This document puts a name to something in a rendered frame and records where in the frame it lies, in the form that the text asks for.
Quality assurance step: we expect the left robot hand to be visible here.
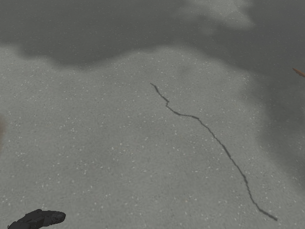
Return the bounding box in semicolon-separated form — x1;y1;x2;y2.
8;209;66;229

